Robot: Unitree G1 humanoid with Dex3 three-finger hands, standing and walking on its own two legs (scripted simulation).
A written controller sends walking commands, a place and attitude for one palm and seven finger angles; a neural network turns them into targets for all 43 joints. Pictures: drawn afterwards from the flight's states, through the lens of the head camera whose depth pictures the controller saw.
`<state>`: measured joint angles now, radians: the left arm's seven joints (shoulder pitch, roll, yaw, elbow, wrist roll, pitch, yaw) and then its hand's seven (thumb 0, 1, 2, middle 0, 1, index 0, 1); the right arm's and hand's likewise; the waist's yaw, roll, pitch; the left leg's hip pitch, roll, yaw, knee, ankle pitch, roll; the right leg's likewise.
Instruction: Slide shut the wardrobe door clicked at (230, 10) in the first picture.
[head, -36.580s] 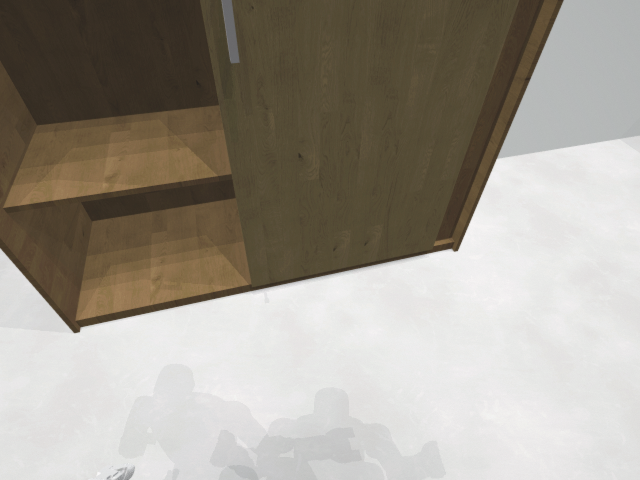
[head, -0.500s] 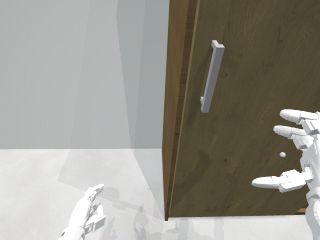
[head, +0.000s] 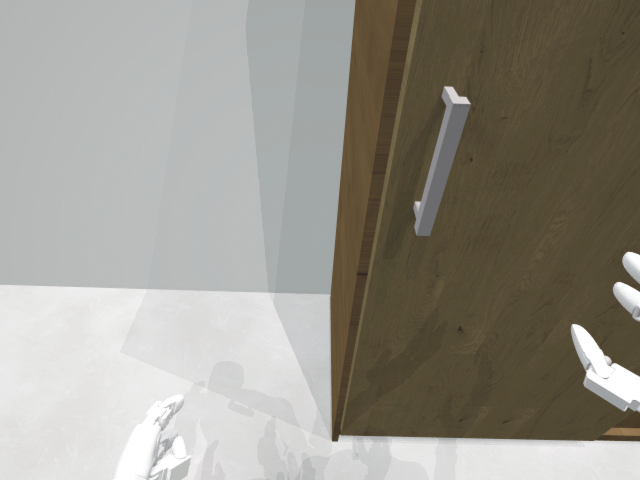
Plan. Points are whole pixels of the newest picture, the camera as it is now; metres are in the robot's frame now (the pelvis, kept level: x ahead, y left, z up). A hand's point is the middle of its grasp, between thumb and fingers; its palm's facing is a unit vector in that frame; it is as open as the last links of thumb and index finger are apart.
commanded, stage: draw the hand back to the body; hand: right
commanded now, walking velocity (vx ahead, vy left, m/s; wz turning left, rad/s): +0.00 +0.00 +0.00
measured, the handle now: (435, 166) +0.42 -0.14 +0.22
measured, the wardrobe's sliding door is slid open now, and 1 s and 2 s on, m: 0.00 0.00 0.00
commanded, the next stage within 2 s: step back with the hand held close in 0.44 s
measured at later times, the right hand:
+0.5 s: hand (602, 361) +0.20 -0.26 +0.15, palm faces +0.44 +0.83 -0.35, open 7.4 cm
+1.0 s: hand (623, 376) +0.18 -0.27 +0.16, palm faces +0.32 +0.80 -0.50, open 7.4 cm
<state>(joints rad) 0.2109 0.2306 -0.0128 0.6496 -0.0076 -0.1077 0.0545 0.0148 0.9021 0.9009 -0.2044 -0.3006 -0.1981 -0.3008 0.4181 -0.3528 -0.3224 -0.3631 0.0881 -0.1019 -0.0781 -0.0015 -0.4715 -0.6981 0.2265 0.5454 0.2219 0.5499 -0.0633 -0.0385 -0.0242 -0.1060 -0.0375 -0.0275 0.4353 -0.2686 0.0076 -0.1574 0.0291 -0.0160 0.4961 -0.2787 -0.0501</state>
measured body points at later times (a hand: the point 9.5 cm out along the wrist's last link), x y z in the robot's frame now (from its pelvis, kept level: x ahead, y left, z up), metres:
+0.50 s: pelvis +0.01 +0.00 +0.00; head -0.02 +0.01 +0.45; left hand +0.20 +0.22 -0.08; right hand +0.17 -0.30 +0.17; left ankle -0.02 +0.12 -0.74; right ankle +0.00 -0.08 -0.74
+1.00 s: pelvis -0.03 -0.02 +0.00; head -0.02 -0.02 +0.45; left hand +0.14 +0.23 -0.07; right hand +0.16 -0.31 +0.18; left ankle -0.02 +0.12 -0.74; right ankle +0.00 -0.08 -0.74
